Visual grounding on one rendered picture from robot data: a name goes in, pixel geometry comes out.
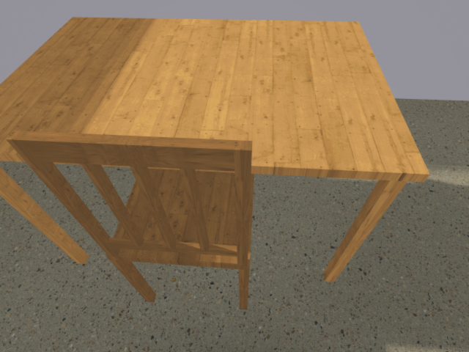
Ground chair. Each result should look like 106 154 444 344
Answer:
6 131 254 310

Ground table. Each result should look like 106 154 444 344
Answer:
0 17 430 282

